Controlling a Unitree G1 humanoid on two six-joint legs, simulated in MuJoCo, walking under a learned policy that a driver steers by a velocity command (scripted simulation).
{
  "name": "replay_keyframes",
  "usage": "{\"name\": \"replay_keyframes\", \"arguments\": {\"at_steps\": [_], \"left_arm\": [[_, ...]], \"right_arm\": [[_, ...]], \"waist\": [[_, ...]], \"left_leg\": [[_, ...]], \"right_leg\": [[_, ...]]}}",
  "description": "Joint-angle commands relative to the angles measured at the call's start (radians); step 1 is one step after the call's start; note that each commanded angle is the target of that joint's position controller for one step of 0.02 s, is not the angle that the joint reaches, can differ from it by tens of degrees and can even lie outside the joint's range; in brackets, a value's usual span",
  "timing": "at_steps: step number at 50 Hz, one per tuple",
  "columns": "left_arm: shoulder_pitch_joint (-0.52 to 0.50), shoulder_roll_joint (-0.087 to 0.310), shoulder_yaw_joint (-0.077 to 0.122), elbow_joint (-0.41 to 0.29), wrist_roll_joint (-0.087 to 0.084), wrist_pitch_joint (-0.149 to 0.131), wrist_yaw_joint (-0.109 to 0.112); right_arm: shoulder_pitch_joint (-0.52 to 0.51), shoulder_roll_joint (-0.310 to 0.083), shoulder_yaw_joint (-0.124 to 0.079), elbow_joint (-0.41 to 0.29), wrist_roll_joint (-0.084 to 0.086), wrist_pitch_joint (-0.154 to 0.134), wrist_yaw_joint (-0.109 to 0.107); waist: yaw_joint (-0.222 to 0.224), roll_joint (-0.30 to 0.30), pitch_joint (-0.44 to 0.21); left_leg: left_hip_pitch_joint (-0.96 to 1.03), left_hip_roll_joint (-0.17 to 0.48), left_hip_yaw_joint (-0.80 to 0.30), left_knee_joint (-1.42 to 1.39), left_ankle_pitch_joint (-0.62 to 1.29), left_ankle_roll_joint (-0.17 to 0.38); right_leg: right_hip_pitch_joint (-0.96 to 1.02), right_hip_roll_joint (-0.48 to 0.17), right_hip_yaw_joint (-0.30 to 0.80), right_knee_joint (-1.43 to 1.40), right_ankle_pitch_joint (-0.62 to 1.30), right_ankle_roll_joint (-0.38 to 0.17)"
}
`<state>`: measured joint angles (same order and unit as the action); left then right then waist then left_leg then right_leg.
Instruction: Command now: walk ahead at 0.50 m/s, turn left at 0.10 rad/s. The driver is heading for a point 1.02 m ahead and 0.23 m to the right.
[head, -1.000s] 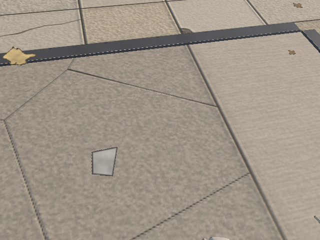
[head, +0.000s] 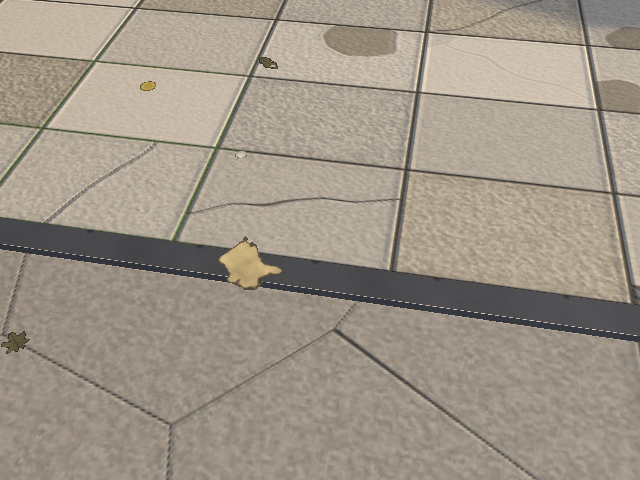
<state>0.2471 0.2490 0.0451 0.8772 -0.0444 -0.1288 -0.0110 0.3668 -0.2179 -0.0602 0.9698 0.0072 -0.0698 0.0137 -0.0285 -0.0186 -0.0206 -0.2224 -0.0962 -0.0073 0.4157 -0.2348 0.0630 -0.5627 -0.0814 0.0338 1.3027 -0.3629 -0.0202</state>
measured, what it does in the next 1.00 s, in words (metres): walks ahead: right foot, then left foot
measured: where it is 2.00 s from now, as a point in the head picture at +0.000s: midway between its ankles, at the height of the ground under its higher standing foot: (417, 284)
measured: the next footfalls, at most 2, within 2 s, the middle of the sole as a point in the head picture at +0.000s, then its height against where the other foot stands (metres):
right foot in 0.26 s outside the picture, level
left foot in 0.78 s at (287, 441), level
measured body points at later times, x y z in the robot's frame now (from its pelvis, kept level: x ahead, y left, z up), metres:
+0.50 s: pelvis +0.29 -0.07 +0.01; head +0.31 -0.08 +0.46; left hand +0.33 +0.20 -0.12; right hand +0.43 -0.33 -0.11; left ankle +0.34 +0.10 -0.66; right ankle +0.31 -0.15 -0.74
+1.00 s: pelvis +0.54 -0.01 +0.01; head +0.57 +0.00 +0.46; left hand +0.69 +0.25 -0.12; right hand +0.58 -0.28 -0.11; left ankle +0.55 +0.10 -0.74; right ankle +0.56 -0.17 -0.65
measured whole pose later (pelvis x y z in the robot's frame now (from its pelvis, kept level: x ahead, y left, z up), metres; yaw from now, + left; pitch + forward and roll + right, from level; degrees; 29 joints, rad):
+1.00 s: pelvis +0.54 -0.01 +0.01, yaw -9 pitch +2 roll +1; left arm 0.21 0.29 0.09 0.87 -0.03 -0.04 0.01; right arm 0.26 -0.23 -0.07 0.89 -0.01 -0.10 0.00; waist -0.02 -0.05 -0.01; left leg -0.18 0.00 0.13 0.33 -0.19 0.03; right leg -0.65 -0.10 0.05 1.11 -0.25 -0.02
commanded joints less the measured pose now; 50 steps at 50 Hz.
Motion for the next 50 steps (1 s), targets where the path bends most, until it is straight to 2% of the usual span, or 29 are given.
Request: {"name": "replay_keyframes", "arguments": {"at_steps": [1,3,4,7,9,11,12,13,14,15,16,17,18,19,21,23,26,30,33,36,38,39,40,41,42,44,45,47,50], "left_arm": [[0.006,0.016,0.004,-0.087,0.016,0.008,0.021],[-0.088,0.003,-0.007,-0.111,0.039,0.011,0.017],[-0.142,0.001,-0.01,-0.118,0.039,0.011,0.013],[-0.265,0.042,-0.005,-0.148,0.016,0.018,0.006],[-0.304,0.074,0.005,-0.163,0.019,0.018,0.001],[-0.252,0.108,0.022,-0.154,0.026,0.014,-0.002],[-0.154,0.134,0.038,-0.124,0.031,0.013,-0.002],[0.02,0.177,0.057,-0.074,0.036,0.013,-0.001],[0.163,0.273,0.079,-0.051,0.058,0.015,0.002],[0.209,0.252,0.074,-0.028,0.039,0.023,-0.009],[0.14,0.186,0.056,-0.043,0.03,0.028,-0.006],[0.056,0.15,0.045,-0.062,0.033,0.031,-0.001],[-0.019,0.133,0.038,-0.068,0.047,0.03,-0.003],[-0.061,0.105,0.03,-0.07,0.057,0.024,-0.007],[-0.073,0.083,0.025,-0.053,0.057,0.019,-0.013],[-0.048,0.107,0.031,-0.033,0.05,0.015,-0.008],[-0.008,0.141,0.043,-0.014,0.042,0.02,0.008],[0.055,0.162,0.049,0.017,0.025,0.027,0.014],[0.122,0.16,0.05,0.049,0.016,0.04,0.014],[0.12,0.179,0.059,0.057,0.015,0.054,0.019],[0.098,0.162,0.053,0.05,0.017,0.06,0.021],[0.071,0.106,0.034,0.028,0.027,0.055,0.018],[0.159,0.009,0.007,0.002,0.029,0.037,0.017],[0.149,0.073,0.02,0.011,0.013,0.023,0.015],[0.086,0.138,0.04,-0.006,-0.003,0.022,0.015],[0.009,0.123,0.047,-0.023,0.007,0.037,0.023],[0.014,0.11,0.052,-0.024,0.011,0.051,0.024],[0.021,0.067,0.049,-0.036,0.008,0.075,0.02],[-0.019,0.052,0.05,-0.067,0.017,0.09,0.016]], "right_arm": [[-0.16,-0.086,0.004,-0.114,-0.006,-0.023,-0.01],[-0.101,-0.13,-0.007,-0.103,-0.003,-0.025,-0.027],[-0.056,-0.143,-0.012,-0.094,0.004,-0.026,-0.032],[0.035,-0.182,-0.025,-0.063,0.025,-0.027,-0.034],[0.051,-0.176,-0.028,-0.05,0.026,-0.018,-0.033],[0.035,-0.182,-0.035,-0.049,0.017,-0.006,-0.033],[0.021,-0.176,-0.033,-0.055,0.011,0.001,-0.033],[0.006,-0.152,-0.024,-0.072,0.0,0.006,-0.033],[0.111,-0.056,0.002,-0.092,-0.009,-0.005,-0.029],[0.165,-0.03,0.018,-0.076,0.002,-0.027,-0.018],[0.084,-0.123,-0.008,-0.087,0.022,-0.042,-0.013],[-0.041,-0.153,-0.012,-0.125,0.032,-0.048,-0.015],[-0.103,-0.147,-0.014,-0.145,0.023,-0.045,-0.023],[-0.11,-0.143,-0.022,-0.149,0.007,-0.033,-0.031],[-0.066,-0.103,-0.019,-0.146,0.005,-0.011,-0.035],[-0.095,-0.09,-0.017,-0.161,0.0,-0.002,-0.036],[-0.198,-0.082,-0.01,-0.188,-0.008,-0.004,-0.032],[-0.327,-0.075,-0.002,-0.214,0.005,-0.009,-0.02],[-0.418,-0.082,-0.001,-0.245,0.012,-0.018,-0.009],[-0.414,-0.114,-0.009,-0.254,0.014,-0.038,0.004],[-0.248,-0.165,-0.037,-0.203,0.007,-0.046,-0.003],[-0.065,-0.231,-0.061,-0.168,-0.011,-0.05,-0.013],[0.038,-0.328,-0.086,-0.148,-0.019,-0.037,-0.02],[0.07,-0.248,-0.067,-0.142,-0.014,-0.032,-0.019],[0.001,-0.192,-0.048,-0.155,-0.011,-0.033,-0.02],[-0.128,-0.123,-0.026,-0.168,-0.011,-0.036,-0.015],[-0.165,-0.1,-0.02,-0.166,-0.016,-0.04,-0.013],[-0.184,-0.103,-0.025,-0.154,-0.019,-0.044,-0.014],[-0.159,-0.137,-0.038,-0.131,-0.024,-0.046,-0.027]], "waist": [[0.093,0.046,0.063],[0.062,0.03,0.066],[0.032,0.042,0.053],[-0.02,0.078,0.052],[-0.022,0.073,0.066],[0.02,0.095,0.032],[0.072,0.1,-0.028],[0.144,0.082,-0.131],[0.135,-0.116,-0.301],[0.134,-0.319,-0.428],[0.139,-0.207,-0.307],[0.134,-0.108,-0.18],[0.1,-0.031,-0.095],[0.061,-0.025,-0.059],[0.014,-0.06,-0.041],[0.008,-0.049,-0.021],[0.029,-0.023,-0.005],[0.075,-0.032,0.025],[0.109,-0.035,0.055],[0.08,-0.062,0.048],[-0.006,-0.06,-0.04],[-0.084,0.004,-0.172],[-0.072,0.252,-0.304],[-0.094,0.269,-0.345],[-0.084,0.2,-0.22],[-0.034,0.126,-0.075],[-0.002,0.141,-0.035],[0.029,0.137,0.0],[0.037,0.09,0.021]], "left_leg": [[-0.136,0.293,-0.208,-0.26,0.399,0.206],[-0.188,0.226,-0.113,-0.26,0.391,0.171],[-0.179,0.2,-0.086,-0.26,0.361,0.156],[-0.03,0.244,-0.123,-0.262,0.249,0.141],[0.095,0.286,-0.142,-0.211,0.267,0.121],[0.186,0.298,-0.131,-0.102,0.469,0.09],[0.201,0.267,-0.105,0.018,0.614,0.068],[0.107,0.216,-0.064,0.233,0.601,0.04],[-0.24,0.098,-0.002,0.638,0.258,-0.026],[-0.446,0.013,-0.066,0.891,-0.298,-0.049],[-0.57,0.081,-0.119,0.996,-0.272,-0.037],[-0.592,0.134,-0.088,0.984,-0.183,-0.024],[-0.556,0.177,-0.064,0.92,-0.107,-0.02],[-0.486,0.21,-0.071,0.849,-0.07,-0.017],[-0.408,0.23,-0.071,0.773,-0.049,-0.017],[-0.431,0.242,-0.06,0.682,0.001,-0.033],[-0.451,0.244,-0.05,0.479,0.161,-0.054],[-0.39,0.2,-0.014,0.25,0.293,-0.065],[-0.376,0.172,-0.012,0.15,0.267,-0.066],[-0.296,0.148,-0.016,0.066,0.176,-0.044],[-0.032,0.124,0.007,0.018,0.149,-0.01],[0.244,0.253,-0.116,0.055,0.18,0.049],[0.606,0.503,-0.479,0.012,0.117,0.184],[0.606,0.536,-0.654,-0.067,0.0,0.223],[0.502,0.504,-0.525,-0.086,-0.026,0.183],[0.26,0.425,-0.317,-0.16,0.035,0.135],[0.176,0.397,-0.243,-0.199,0.075,0.118],[0.099,0.383,-0.15,-0.248,0.156,0.114],[0.101,0.384,-0.037,-0.269,0.286,0.121]], "right_leg": [[-0.078,-0.075,0.014,-0.146,0.085,0.015],[0.0,-0.057,-0.028,-0.415,0.282,0.021],[0.049,-0.032,-0.046,-0.528,0.374,0.023],[0.062,0.008,-0.041,-0.706,0.48,0.024],[0.025,0.015,-0.029,-0.769,0.438,0.0],[0.087,0.04,-0.041,-0.79,0.357,-0.035],[0.205,0.069,-0.068,-0.795,0.33,-0.059],[0.44,0.032,-0.036,-0.757,0.367,-0.095],[0.842,-0.216,0.324,-0.762,0.327,-0.232],[0.979,-0.33,0.73,-0.961,0.149,-0.338],[0.895,-0.298,0.678,-0.992,-0.005,-0.29],[0.732,-0.26,0.516,-1.003,0.003,-0.248],[0.557,-0.224,0.408,-1.034,0.091,-0.233],[0.437,-0.19,0.334,-1.061,0.176,-0.216],[0.337,-0.155,0.255,-1.114,0.219,-0.219],[0.317,-0.151,0.196,-1.15,0.276,-0.233],[0.335,-0.14,0.124,-1.17,0.339,-0.221],[0.369,-0.114,0.051,-1.171,0.328,-0.19],[0.433,-0.133,0.088,-1.125,0.301,-0.187],[0.48,-0.161,0.144,-1.042,0.307,-0.168],[0.435,-0.106,0.12,-0.877,0.445,-0.129],[0.289,-0.038,0.065,-0.615,0.373,-0.087],[-0.09,0.103,-0.046,-0.249,-0.001,-0.011],[-0.216,0.089,0.067,-0.072,-0.215,-0.006],[-0.278,0.038,0.087,-0.006,-0.147,-0.015],[-0.233,-0.029,0.058,-0.058,-0.001,-0.015],[-0.185,-0.052,0.067,-0.097,0.043,-0.015],[-0.144,-0.063,0.063,-0.134,0.089,-0.01],[-0.187,-0.061,0.069,-0.223,0.191,0.005]]}}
